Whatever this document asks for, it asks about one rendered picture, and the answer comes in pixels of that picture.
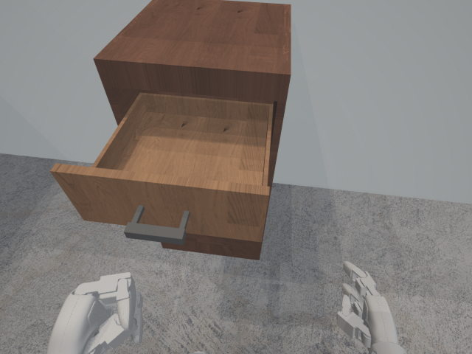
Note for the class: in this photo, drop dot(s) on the right robot hand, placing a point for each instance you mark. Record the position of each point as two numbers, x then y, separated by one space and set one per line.
372 321

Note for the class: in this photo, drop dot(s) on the drawer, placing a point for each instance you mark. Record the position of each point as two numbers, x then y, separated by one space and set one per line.
172 154

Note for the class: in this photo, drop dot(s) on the left robot hand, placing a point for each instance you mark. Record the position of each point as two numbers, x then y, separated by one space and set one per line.
108 306

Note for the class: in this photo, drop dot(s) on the cabinet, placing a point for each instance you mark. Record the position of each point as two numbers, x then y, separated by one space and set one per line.
214 49

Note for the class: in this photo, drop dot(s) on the handle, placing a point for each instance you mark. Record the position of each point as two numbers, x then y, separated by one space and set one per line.
163 234

